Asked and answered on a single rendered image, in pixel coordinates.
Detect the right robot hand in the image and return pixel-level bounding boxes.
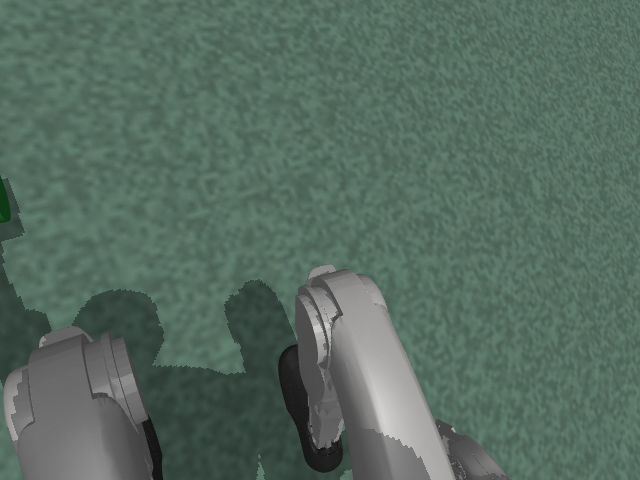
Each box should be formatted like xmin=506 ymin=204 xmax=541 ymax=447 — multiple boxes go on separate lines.
xmin=435 ymin=419 xmax=510 ymax=480

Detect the right robot foot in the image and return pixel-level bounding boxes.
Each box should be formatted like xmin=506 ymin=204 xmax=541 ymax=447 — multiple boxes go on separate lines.
xmin=278 ymin=344 xmax=343 ymax=473

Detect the left robot foot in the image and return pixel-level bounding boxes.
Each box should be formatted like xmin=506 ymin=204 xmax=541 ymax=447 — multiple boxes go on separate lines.
xmin=142 ymin=414 xmax=163 ymax=480

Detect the can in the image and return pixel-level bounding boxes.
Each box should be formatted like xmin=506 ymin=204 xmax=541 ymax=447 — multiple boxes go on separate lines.
xmin=0 ymin=176 xmax=11 ymax=223

